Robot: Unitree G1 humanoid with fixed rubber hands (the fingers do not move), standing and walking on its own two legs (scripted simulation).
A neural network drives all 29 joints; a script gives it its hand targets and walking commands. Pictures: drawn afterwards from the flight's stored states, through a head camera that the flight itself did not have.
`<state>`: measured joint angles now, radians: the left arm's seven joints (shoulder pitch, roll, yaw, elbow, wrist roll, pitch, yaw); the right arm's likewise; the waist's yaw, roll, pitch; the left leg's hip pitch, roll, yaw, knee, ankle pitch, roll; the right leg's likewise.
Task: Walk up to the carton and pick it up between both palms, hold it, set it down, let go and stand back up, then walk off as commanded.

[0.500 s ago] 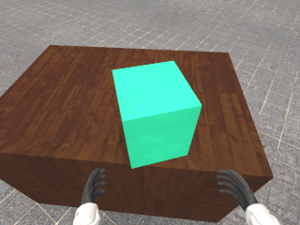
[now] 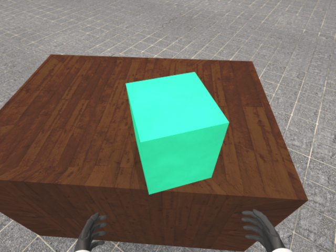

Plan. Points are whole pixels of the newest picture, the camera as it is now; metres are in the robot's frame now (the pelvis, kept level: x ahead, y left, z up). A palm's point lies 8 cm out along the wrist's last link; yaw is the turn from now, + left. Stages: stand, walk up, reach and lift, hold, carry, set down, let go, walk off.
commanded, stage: set down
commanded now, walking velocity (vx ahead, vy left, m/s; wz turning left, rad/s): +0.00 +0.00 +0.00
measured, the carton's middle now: (171, 133) +0.43 +0.02 +0.02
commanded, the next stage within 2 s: let go in 0.38 s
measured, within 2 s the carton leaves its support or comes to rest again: neither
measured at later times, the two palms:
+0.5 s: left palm out of the picture +0.14 +0.23 -0.08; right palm out of the picture +0.14 -0.22 -0.08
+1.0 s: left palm out of the picture +0.13 +0.23 -0.09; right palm out of the picture +0.13 -0.22 -0.09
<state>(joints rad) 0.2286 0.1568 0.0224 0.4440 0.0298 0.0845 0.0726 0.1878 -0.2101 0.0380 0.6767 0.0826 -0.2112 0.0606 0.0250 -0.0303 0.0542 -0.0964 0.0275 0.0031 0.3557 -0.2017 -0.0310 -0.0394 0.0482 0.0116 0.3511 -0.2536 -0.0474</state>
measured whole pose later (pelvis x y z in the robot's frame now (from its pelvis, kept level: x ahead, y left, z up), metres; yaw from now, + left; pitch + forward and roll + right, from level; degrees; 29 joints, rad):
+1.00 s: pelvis -0.01 +0.00 +0.00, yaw -1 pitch -4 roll +0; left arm 0.21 0.21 0.01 0.57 0.03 0.06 0.01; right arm 0.20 -0.18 -0.02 0.74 -0.03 -0.15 0.01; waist 0.02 -0.02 0.05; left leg -0.14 0.03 0.02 0.44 -0.23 -0.03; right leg -0.09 0.04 0.00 0.44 -0.28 -0.04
